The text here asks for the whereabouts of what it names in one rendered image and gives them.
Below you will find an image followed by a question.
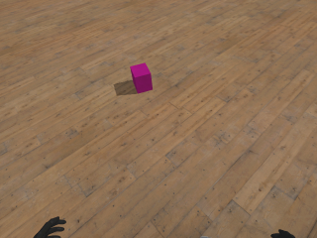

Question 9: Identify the left robot hand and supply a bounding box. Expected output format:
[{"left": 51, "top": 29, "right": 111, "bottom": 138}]
[{"left": 33, "top": 216, "right": 66, "bottom": 238}]

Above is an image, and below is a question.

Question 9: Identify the carton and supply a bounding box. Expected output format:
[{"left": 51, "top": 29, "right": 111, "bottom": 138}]
[{"left": 130, "top": 62, "right": 153, "bottom": 94}]

